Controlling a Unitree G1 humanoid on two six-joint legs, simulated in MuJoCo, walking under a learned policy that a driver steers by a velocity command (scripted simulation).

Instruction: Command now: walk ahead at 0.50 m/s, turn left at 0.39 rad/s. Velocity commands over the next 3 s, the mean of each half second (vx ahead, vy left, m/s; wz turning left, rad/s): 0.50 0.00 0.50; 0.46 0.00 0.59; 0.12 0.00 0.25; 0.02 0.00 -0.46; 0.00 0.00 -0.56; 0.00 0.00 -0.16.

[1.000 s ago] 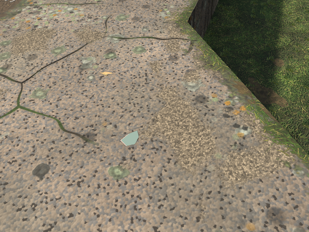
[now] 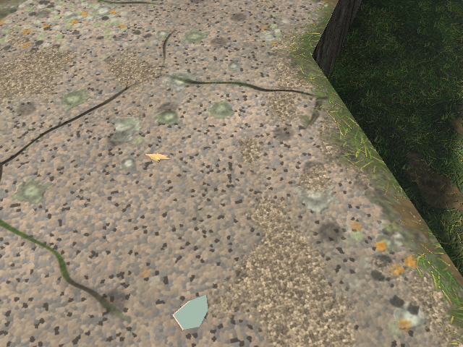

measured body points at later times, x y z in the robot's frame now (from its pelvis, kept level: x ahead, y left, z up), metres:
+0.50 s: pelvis +0.27 +0.09 -0.01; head +0.31 +0.11 +0.44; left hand +0.31 +0.38 -0.13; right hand +0.46 -0.15 -0.12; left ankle +0.31 +0.16 -0.74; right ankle +0.21 -0.09 -0.64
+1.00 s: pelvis +0.56 +0.14 -0.01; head +0.59 +0.16 +0.44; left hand +0.57 +0.46 -0.09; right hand +0.78 -0.06 -0.12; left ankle +0.39 +0.18 -0.64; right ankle +0.67 +0.08 -0.74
